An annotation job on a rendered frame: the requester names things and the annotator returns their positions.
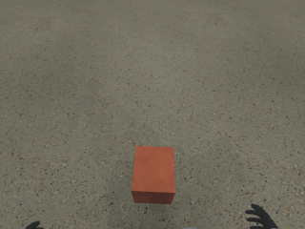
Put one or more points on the robot right hand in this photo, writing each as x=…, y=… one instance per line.
x=265, y=219

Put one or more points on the carton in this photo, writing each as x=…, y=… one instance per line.
x=153, y=178

